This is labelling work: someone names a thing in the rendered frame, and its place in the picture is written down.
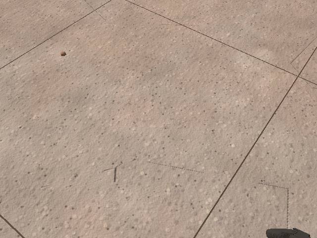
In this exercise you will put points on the robot right hand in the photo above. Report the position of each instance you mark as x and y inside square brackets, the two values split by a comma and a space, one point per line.
[286, 233]

